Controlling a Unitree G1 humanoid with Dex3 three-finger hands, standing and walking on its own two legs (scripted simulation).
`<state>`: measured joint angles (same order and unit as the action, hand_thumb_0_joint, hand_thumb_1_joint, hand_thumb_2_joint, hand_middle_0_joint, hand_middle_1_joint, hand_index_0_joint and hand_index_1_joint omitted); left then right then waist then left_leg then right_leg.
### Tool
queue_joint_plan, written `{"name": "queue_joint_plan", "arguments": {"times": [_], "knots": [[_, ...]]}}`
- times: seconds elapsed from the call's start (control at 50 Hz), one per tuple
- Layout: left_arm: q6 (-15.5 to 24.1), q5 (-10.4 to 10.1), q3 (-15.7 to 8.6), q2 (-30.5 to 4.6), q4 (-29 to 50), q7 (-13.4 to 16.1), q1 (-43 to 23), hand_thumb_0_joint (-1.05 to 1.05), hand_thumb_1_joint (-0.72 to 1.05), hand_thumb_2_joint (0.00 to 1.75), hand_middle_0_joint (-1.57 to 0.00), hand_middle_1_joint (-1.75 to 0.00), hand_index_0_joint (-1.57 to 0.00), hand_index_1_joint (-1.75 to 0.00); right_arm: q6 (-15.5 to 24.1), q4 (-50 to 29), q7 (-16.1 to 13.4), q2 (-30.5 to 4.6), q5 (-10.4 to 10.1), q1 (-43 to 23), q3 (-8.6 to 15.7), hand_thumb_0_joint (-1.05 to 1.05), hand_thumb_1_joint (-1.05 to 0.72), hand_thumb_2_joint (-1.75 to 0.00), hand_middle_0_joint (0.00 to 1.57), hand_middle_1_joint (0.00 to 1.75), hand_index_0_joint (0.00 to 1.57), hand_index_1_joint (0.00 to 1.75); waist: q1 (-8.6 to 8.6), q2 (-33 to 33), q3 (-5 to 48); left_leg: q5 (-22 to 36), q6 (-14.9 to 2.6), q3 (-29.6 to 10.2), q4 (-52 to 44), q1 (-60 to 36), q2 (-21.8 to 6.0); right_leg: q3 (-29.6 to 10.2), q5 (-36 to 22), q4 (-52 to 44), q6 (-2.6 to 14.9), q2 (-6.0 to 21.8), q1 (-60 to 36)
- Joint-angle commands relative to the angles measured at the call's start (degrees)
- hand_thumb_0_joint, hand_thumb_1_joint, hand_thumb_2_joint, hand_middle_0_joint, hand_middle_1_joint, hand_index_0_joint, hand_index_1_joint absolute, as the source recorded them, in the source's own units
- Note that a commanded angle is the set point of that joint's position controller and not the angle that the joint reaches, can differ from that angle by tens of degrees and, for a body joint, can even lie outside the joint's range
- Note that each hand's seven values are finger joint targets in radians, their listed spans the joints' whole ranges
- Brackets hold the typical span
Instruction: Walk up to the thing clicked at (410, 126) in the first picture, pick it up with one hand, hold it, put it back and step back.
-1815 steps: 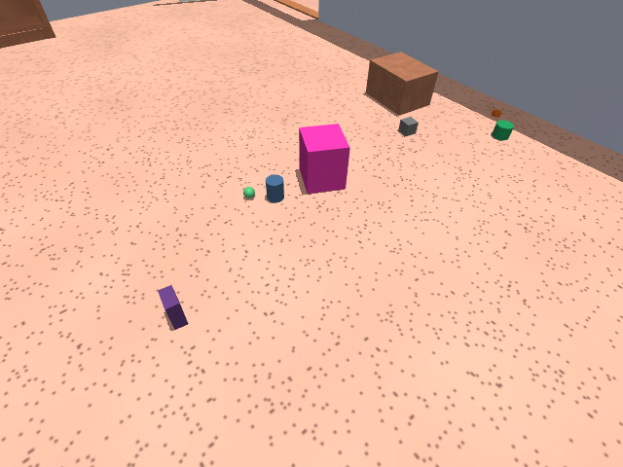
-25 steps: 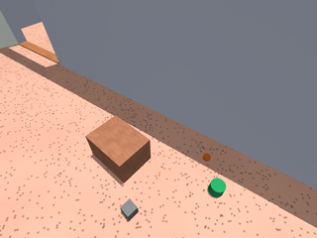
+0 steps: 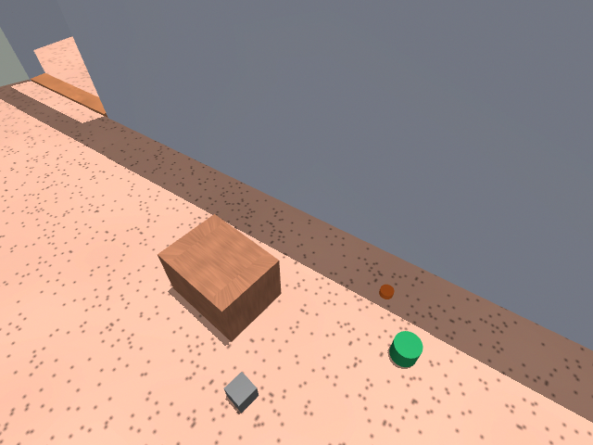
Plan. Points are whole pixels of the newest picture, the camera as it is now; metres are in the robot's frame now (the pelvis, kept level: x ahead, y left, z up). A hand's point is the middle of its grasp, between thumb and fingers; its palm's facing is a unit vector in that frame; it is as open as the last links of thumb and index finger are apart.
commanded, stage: stand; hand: left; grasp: from above
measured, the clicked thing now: (241, 392) +0.43 +0.19 -0.74
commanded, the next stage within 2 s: step back in 0.90 s
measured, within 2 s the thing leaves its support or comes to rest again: neither
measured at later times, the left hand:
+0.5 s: hand out of the picture +0.07 +0.25 -0.16, palm faces +0.01 -0.94 -0.34, open 7.4 cm
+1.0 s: hand out of the picture +0.08 +0.26 -0.16, palm faces +0.01 -0.93 -0.36, open 7.4 cm
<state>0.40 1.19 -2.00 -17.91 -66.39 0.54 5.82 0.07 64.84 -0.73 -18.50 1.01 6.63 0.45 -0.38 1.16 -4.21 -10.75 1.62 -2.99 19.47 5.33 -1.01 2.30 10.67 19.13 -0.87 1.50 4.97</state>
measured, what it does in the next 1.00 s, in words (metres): stands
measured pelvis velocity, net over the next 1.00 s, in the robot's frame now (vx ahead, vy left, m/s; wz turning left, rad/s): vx -0.01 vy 0.00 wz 0.00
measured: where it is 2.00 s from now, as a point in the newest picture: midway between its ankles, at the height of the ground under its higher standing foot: outside the picture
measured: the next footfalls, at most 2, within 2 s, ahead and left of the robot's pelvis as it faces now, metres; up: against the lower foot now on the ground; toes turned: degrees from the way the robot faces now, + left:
right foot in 1.58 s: -0.09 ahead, -0.09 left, +0.00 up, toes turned -2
left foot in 1.96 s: -0.18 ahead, +0.16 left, +0.00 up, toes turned -4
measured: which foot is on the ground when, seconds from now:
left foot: down 0.00-1.00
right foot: down 0.00-1.00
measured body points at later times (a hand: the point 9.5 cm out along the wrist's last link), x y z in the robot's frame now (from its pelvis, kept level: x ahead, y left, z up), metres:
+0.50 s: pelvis +0.00 +0.00 +0.00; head +0.01 +0.00 +0.45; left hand +0.07 +0.30 -0.13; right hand +0.07 -0.29 -0.14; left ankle +0.00 +0.14 -0.75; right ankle +0.00 -0.13 -0.75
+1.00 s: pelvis -0.01 +0.00 -0.01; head +0.03 -0.01 +0.44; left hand +0.08 +0.31 -0.13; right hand +0.07 -0.30 -0.14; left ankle +0.00 +0.14 -0.75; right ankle +0.00 -0.13 -0.75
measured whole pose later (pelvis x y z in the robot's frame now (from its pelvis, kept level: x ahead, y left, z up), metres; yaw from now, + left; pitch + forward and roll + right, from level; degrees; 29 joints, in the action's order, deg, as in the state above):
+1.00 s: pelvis -0.01 +0.00 -0.01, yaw +0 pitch -2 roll -1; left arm 0.0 -0.2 -3.0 -19.6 -62.4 0.1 5.0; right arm -1.0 62.0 0.3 -20.7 -0.5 4.7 1.0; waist 0.5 1.3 -6.9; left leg -12.7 1.0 -3.0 26.8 10.9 -1.3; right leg 2.2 11.9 23.7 -0.3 1.1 9.2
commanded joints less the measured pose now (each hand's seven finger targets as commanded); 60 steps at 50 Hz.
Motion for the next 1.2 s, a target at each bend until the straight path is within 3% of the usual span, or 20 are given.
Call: {"name": "queue_joint_plan", "arguments": {"times": [0.0,0.1,0.26,0.52,0.78,0.86,0.88,0.9,0.94,0.96,0.98,1.0,1.02,1.04,1.08,1.1,1.12,1.14,1.16,1.18], "knots": [[1.1,-0.2,-2.0,-12.1,3.2,0.8,-1.8,0.00,0.90,0.90,-0.20,-0.30,-0.20,-0.30,1.2,-3.1,-0.6,-11.7,0.0,-1.8,2.2,0.00,-0.90,-0.90,0.20,0.30,0.20,0.30,-0.04,-1.0,4.4,8.4,-2.76,-3.5,-2.8,1.1,-5.6,-5.3,-7.5,-3.4,1.44,6.1,-1.5],[1.1,-0.4,-2.1,-12.2,3.4,0.7,-2.0,0.00,0.90,0.90,-0.20,-0.30,-0.20,-0.30,1.4,-3.3,-0.6,-11.7,0.0,-2.3,2.0,0.00,-0.90,-0.90,0.20,0.30,0.20,0.30,-0.09,-0.4,5.7,12.5,-2.70,-3.2,-2.4,0.3,-5.7,-4.8,-12.1,-2.5,1.43,6.1,-2.8],[0.9,-0.2,-2.1,-12.2,3.3,0.5,-2.3,0.00,0.90,0.90,-0.20,-0.30,-0.20,-0.30,1.2,-3.2,-0.5,-12.0,0.0,-2.4,2.0,0.00,-0.90,-0.90,0.20,0.30,0.20,0.30,-0.10,-0.5,3.1,5.6,-2.42,-3.6,-4.1,2.3,-5.6,-4.8,-3.6,-3.7,1.31,5.6,-1.0],[1.3,-0.4,-1.8,-12.6,4.1,0.4,-2.2,0.00,0.90,0.90,-0.20,-0.30,-0.20,-0.30,1.4,-3.4,-0.3,-12.5,-0.1,-2.4,2.0,0.00,-0.90,-0.90,0.20,0.30,0.20,0.30,0.14,-0.8,5.7,10.0,-2.65,-3.3,-2.8,0.1,-6.0,-5.2,-9.2,-2.8,1.71,6.2,-1.6],[1.1,-0.5,-1.7,-13.1,4.0,0.2,-1.9,0.00,0.90,0.90,-0.20,-0.30,-0.20,-0.30,1.2,-3.1,-0.2,-12.6,-0.2,-1.9,1.8,0.00,-0.90,-0.90,0.20,0.30,0.20,0.30,0.22,-0.9,3.3,4.5,-2.40,-3.4,-4.4,2.2,-5.6,-5.4,-3.8,-3.6,1.64,5.8,-0.2],[1.3,-0.5,-1.6,-13.2,4.3,0.2,-1.6,0.00,0.90,0.90,-0.20,-0.30,-0.20,-0.30,1.5,-3.5,-0.1,-12.6,-0.2,-2.4,1.9,0.00,-0.90,-0.90,0.20,0.30,0.20,0.30,0.00,-0.9,4.9,8.3,-2.45,-3.4,-3.7,0.6,-5.9,-5.2,-7.0,-3.0,1.78,6.0,-0.8],[0.9,-1.7,-4.1,-17.5,5.4,0.5,-1.5,0.00,0.90,0.90,-0.20,-0.30,-0.20,-0.30,0.5,-4.8,0.4,-15.8,-1.1,-4.6,3.1,0.00,-0.90,-0.90,0.20,0.30,0.20,0.30,0.00,-2.1,-0.1,18.4,-3.67,-3.4,3.8,4.5,-4.7,-6.3,-19.0,1.5,2.43,5.8,3.2],[0.7,-1.9,-4.1,-17.6,6.6,0.7,-1.1,0.00,0.90,0.90,-0.20,-0.30,-0.20,-0.30,0.1,-5.8,0.4,-15.2,-1.6,-3.3,3.1,0.00,-0.90,-0.90,0.20,0.30,0.20,0.30,0.49,-2.5,2.2,20.0,-3.81,-2.0,6.8,4.7,-4.0,-6.4,-23.0,2.8,3.54,6.5,1.9],[0.5,-1.9,-4.6,-17.6,8.1,0.9,-1.1,0.00,0.90,0.90,-0.20,-0.30,-0.20,-0.30,-0.4,-6.6,0.4,-14.0,-2.0,-2.0,3.1,0.00,-0.90,-0.90,0.20,0.30,0.20,0.30,0.83,-4.3,4.6,16.8,-3.31,0.0,12.5,5.3,-1.5,-8.3,-26.3,2.7,6.56,9.0,1.5],[0.2,-1.8,-4.8,-18.2,9.1,1.0,-1.9,0.00,0.90,0.90,-0.20,-0.30,-0.20,-0.30,-0.8,-7.1,0.4,-13.9,-1.9,-1.3,3.4,0.00,-0.90,-0.90,0.20,0.30,0.20,0.30,1.18,-5.7,5.8,13.5,-3.12,0.9,16.1,6.4,0.2,-10.2,-26.5,2.2,8.79,11.2,1.9],[0.0,-1.5,-5.0,-18.6,10.6,1.0,-3.4,0.00,0.90,0.90,-0.20,-0.30,-0.20,-0.30,-1.3,-7.4,0.6,-13.7,-1.8,-0.3,3.7,0.00,-0.90,-0.90,0.20,0.30,0.20,0.30,1.37,-8.0,6.5,4.4,-2.85,2.0,20.2,6.7,2.0,-12.7,-25.0,1.4,11.01,14.2,3.7],[-0.2,-1.0,-5.1,-19.1,12.1,1.1,-5.2,0.00,0.90,0.90,-0.20,-0.30,-0.20,-0.30,-1.8,-8.1,0.7,-13.9,-1.6,0.6,4.1,0.00,-0.90,-0.90,0.20,0.30,0.20,0.30,1.79,-10.6,7.2,-8.3,-3.10,2.0,25.6,7.2,3.4,-14.9,-24.1,0.9,13.53,17.4,5.9],[-0.4,-0.3,-5.2,-19.3,13.4,1.1,-6.3,0.00,0.90,0.90,-0.20,-0.30,-0.20,-0.30,-2.3,-8.6,1.0,-14.1,-1.3,1.8,4.4,0.00,-0.90,-0.90,0.20,0.30,0.20,0.30,1.89,-12.2,7.4,-17.0,-3.68,0.5,31.0,7.9,3.4,-16.2,-23.0,1.3,15.19,19.3,8.0],[-0.5,0.2,-5.3,-19.3,14.6,1.1,-7.0,0.00,0.90,0.90,-0.20,-0.30,-0.20,-0.30,-2.6,-9.3,1.2,-13.9,-1.2,3.5,4.6,0.00,-0.90,-0.90,0.20,0.30,0.20,0.30,2.51,-12.4,7.4,-19.1,-4.18,-0.9,30.7,8.4,2.2,-15.3,-21.6,2.7,15.33,19.5,9.1],[-0.9,0.2,-4.9,-18.4,16.1,1.1,-9.2,0.00,0.90,0.90,-0.20,-0.30,-0.20,-0.30,-2.3,-9.7,1.6,-14.0,-1.4,5.2,5.1,0.00,-0.90,-0.90,0.20,0.30,0.20,0.30,3.79,-12.0,7.4,-14.6,-4.64,-0.6,26.1,7.1,1.4,-11.3,-20.2,6.9,12.63,16.6,10.8],[-1.2,0.1,-4.6,-17.9,16.9,1.1,-10.0,0.00,0.90,0.90,-0.20,-0.30,-0.20,-0.30,-2.0,-9.8,1.5,-13.7,-1.4,6.6,5.2,0.00,-0.90,-0.90,0.20,0.30,0.20,0.30,4.33,-11.8,7.5,-7.5,-4.30,0.4,19.0,7.1,0.9,-9.3,-19.4,10.5,10.19,14.1,9.3],[-1.7,-0.3,-4.3,-16.8,17.0,0.9,-8.3,0.00,0.90,0.90,-0.20,-0.30,-0.20,-0.30,-1.6,-10.1,1.3,-14.5,-1.0,4.9,5.4,0.00,-0.90,-0.90,0.20,0.30,0.20,0.30,3.03,-6.3,6.8,6.8,-4.12,-0.6,12.6,6.6,-0.4,-6.6,-15.2,15.0,7.76,9.6,10.1],[-2.2,-1.0,-3.7,-15.0,17.9,1.0,-7.4,0.00,0.90,0.90,-0.20,-0.30,-0.20,-0.30,-1.3,-11.5,0.9,-17.0,-0.1,3.9,6.2,0.00,-0.90,-0.90,0.20,0.30,0.20,0.30,3.19,2.2,6.2,20.7,-6.15,-9.3,5.6,7.0,-6.8,-4.0,-8.0,23.7,4.36,2.3,12.2],[-2.7,-1.4,-3.6,-12.7,18.3,1.3,-7.0,0.00,0.90,0.90,-0.20,-0.30,-0.20,-0.30,-1.0,-11.7,0.6,-20.0,0.4,3.8,6.7,0.00,-0.90,-0.90,0.20,0.30,0.20,0.30,2.76,9.4,4.9,31.2,-9.52,-18.6,2.2,2.1,-12.8,-4.3,12.3,31.8,3.14,-6.4,20.8],[-3.4,-1.1,-3.8,-12.9,17.8,1.6,-4.4,0.00,0.90,0.90,-0.20,-0.30,-0.20,-0.30,-0.7,-12.2,0.4,-19.6,1.1,4.7,6.8,0.00,-0.90,-0.90,0.20,0.30,0.20,0.30,1.96,5.6,6.5,33.6,-11.38,-19.2,3.4,0.9,-15.0,-10.3,24.6,38.0,3.20,-6.5,21.6]]}}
